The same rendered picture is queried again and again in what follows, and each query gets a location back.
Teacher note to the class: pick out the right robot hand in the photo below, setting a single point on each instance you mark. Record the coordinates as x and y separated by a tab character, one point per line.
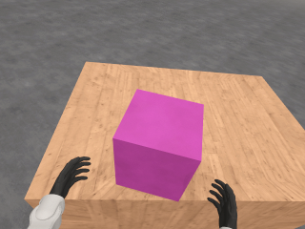
227	209

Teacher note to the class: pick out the left robot hand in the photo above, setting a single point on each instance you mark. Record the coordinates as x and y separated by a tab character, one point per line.
67	176

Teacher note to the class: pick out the pedestal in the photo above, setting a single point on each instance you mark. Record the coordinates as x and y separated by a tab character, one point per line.
250	141

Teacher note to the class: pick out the carton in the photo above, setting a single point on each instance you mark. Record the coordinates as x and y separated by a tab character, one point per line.
157	146

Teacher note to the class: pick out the robot left forearm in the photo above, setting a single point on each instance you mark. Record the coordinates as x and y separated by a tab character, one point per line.
48	214

